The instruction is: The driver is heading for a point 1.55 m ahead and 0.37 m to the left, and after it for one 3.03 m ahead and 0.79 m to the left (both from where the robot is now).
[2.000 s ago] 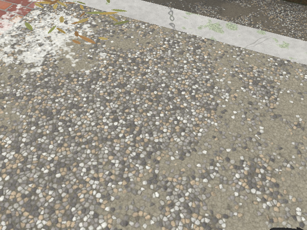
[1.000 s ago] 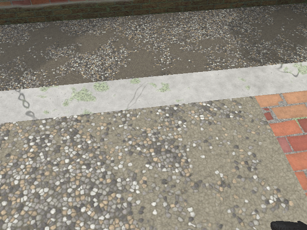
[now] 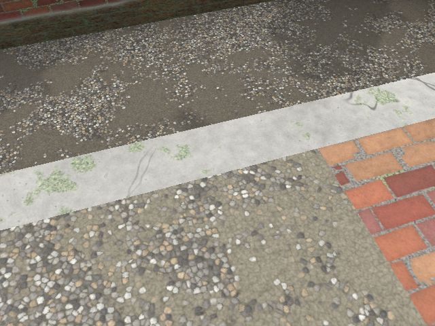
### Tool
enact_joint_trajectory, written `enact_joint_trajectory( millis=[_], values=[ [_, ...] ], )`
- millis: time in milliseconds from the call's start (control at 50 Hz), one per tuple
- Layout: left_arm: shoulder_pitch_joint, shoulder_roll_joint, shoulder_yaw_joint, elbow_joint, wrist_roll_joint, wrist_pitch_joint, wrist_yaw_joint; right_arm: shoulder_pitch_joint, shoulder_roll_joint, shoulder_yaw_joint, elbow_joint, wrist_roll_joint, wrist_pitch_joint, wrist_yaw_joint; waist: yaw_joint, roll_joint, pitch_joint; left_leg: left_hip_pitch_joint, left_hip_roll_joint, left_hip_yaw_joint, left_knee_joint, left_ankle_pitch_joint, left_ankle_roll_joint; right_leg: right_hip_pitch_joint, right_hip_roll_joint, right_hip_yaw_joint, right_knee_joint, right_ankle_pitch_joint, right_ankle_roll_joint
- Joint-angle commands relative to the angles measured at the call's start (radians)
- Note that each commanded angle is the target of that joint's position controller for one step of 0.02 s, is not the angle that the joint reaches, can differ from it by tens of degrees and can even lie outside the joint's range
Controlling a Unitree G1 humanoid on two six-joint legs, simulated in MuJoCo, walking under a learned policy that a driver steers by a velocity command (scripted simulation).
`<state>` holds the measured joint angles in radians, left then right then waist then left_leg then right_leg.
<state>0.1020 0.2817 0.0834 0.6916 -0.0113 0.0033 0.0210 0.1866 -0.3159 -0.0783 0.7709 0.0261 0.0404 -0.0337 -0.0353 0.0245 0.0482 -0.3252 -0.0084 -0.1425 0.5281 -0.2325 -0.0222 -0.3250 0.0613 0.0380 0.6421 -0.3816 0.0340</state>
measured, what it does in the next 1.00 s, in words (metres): steps on the spot, turning left: right foot, then left foot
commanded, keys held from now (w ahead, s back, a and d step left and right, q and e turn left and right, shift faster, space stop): q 0.74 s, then no key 0.26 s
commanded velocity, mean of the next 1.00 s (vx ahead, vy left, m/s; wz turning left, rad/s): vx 0.00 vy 0.00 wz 0.51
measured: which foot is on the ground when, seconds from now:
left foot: down 0.00-0.04, up 0.06-0.46, down 0.48-1.00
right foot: up 0.00-0.02, down 0.04-0.48, up 0.50-0.94, down 0.96-1.00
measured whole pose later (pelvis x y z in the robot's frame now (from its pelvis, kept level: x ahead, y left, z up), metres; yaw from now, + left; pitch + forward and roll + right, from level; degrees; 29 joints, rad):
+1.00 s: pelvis +0.01 +0.02 +0.00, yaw +31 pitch +1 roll -1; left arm 0.16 0.27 0.06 0.73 0.02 -0.01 0.00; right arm 0.14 -0.30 -0.05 0.65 -0.01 0.03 -0.02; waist 0.00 0.04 0.03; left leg -0.32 -0.09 -0.17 0.59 -0.32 0.01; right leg -0.27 0.02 0.03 0.51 -0.27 0.00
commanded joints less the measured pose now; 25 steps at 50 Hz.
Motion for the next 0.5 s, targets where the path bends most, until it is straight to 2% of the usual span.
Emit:
enact_joint_trajectory(
  millis=[20,40,60,80,100,120,140,180,220,280,360,400,440,460,480,500],
  values=[
    [0.101,0.070,0.024,-0.026,-0.004,-0.017,-0.013,-0.078,-0.141,-0.038,-0.092,0.015,0.009,-0.008,0.063,0.127,-0.172,0.094,0.136,-0.230,-0.059,0.235,0.140,0.168,-0.015,-0.015,-0.288,0.226,-0.015],
    [0.123,0.139,0.042,-0.029,0.011,-0.011,-0.005,-0.044,-0.092,-0.025,-0.095,0.001,0.009,-0.006,0.044,-0.016,-0.174,-0.056,0.062,-0.156,0.089,-0.004,0.080,0.292,-0.183,0.136,-0.327,0.271,-0.073],
    [0.093,0.234,0.060,-0.043,0.041,0.001,-0.003,-0.003,-0.057,-0.019,-0.115,-0.007,-0.005,0.000,0.006,-0.309,-0.138,-0.269,-0.094,0.003,0.271,-0.355,0.013,0.296,-0.410,0.404,-0.348,0.480,-0.231],
    [0.082,0.188,0.046,-0.064,0.064,-0.009,-0.003,-0.005,-0.143,-0.044,-0.105,-0.020,-0.018,0.000,0.030,-0.242,-0.141,-0.280,-0.025,-0.021,0.513,-0.417,-0.020,0.238,-0.489,0.454,-0.354,0.508,-0.327],
    [0.028,0.134,0.028,-0.076,0.060,-0.019,0.000,0.004,-0.184,-0.063,-0.084,-0.007,-0.016,0.002,0.006,-0.153,-0.107,-0.282,-0.012,-0.029,0.611,-0.357,-0.026,0.202,-0.436,0.360,-0.348,0.492,-0.309],
    [-0.024,0.116,0.022,-0.080,0.044,-0.024,0.003,0.028,-0.170,-0.066,-0.060,-0.005,-0.005,-0.002,-0.018,-0.121,-0.078,-0.293,-0.003,-0.014,0.643,-0.292,-0.039,0.191,-0.366,0.258,-0.338,0.457,-0.259],
    [-0.040,0.103,0.017,-0.081,0.028,-0.028,0.007,0.033,-0.156,-0.065,-0.052,-0.008,0.005,-0.006,-0.011,-0.126,-0.065,-0.317,0.005,-0.010,0.665,-0.230,-0.054,0.205,-0.334,0.200,-0.333,0.459,-0.236],
    [-0.008,0.105,0.013,-0.067,0.027,-0.025,0.020,0.002,-0.117,-0.054,-0.074,-0.004,0.010,-0.001,0.011,-0.141,-0.060,-0.315,0.005,0.032,0.665,-0.166,-0.080,0.210,-0.302,0.108,-0.331,0.554,-0.240],
    [0.043,0.116,0.018,-0.053,0.030,-0.016,0.031,-0.055,-0.089,-0.040,-0.113,0.003,0.007,0.007,0.047,-0.154,-0.074,-0.341,0.021,0.063,0.577,-0.139,-0.100,0.284,-0.315,0.079,-0.334,0.575,-0.261],
    [0.066,0.148,0.030,-0.043,0.026,-0.005,0.034,-0.092,-0.069,-0.026,-0.152,-0.003,0.008,0.022,0.071,-0.158,-0.101,-0.295,0.054,0.094,0.443,-0.144,-0.106,0.331,-0.349,0.050,-0.333,0.568,-0.275],
    [0.042,0.187,0.044,-0.042,0.017,0.001,0.016,-0.092,-0.073,-0.023,-0.181,-0.005,0.013,0.040,0.070,-0.178,-0.101,-0.151,0.058,0.165,0.289,-0.150,-0.074,0.267,-0.366,-0.018,-0.325,0.587,-0.269],
    [0.045,0.195,0.048,-0.035,0.005,0.001,0.007,-0.086,-0.080,-0.028,-0.192,-0.004,0.021,0.048,0.066,-0.186,-0.101,-0.106,0.049,0.191,0.208,-0.143,-0.048,0.269,-0.380,-0.032,-0.297,0.592,-0.256],
    [0.029,0.201,0.051,-0.030,-0.016,-0.002,0.001,-0.054,-0.080,-0.034,-0.194,-0.003,0.028,0.058,0.037,-0.183,-0.104,-0.024,0.034,0.215,0.060,-0.066,-0.005,0.257,-0.381,-0.060,-0.232,0.576,-0.215],
    [0.033,0.189,0.049,-0.020,-0.026,-0.003,-0.001,-0.014,-0.086,-0.040,-0.183,-0.004,0.029,0.059,0.015,-0.167,-0.111,0.065,0.012,0.225,-0.058,0.032,0.026,0.220,-0.358,-0.097,-0.165,0.531,-0.170],
    [0.095,0.152,0.039,0.006,-0.017,-0.008,-0.006,0.040,-0.134,-0.059,-0.170,-0.008,0.028,0.048,0.006,-0.073,-0.139,0.221,0.020,0.162,-0.143,0.207,0.068,0.123,-0.307,-0.161,-0.033,0.421,-0.097],
    [0.083,0.088,0.015,-0.030,0.039,-0.011,-0.010,0.095,-0.263,-0.090,-0.183,-0.014,0.021,0.027,0.014,0.227,-0.171,0.438,0.275,-0.187,-0.129,0.656,0.177,-0.181,-0.188,-0.233,0.292,-0.065,0.006]
  ],
)
Keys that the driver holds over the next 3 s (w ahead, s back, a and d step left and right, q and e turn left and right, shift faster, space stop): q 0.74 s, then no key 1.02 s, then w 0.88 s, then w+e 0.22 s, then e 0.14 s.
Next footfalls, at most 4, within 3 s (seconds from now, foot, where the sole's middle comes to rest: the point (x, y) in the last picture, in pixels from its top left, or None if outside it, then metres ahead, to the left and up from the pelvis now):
0.04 right None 0.04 -0.11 -0.77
0.48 left None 0.01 0.15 -0.77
0.96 right None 0.11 -0.06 -0.77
2.48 right None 0.45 0.16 -0.77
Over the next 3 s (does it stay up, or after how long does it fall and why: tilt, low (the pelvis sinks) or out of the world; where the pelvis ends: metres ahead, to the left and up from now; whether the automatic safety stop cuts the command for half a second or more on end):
stays up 0.47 0.30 -0.01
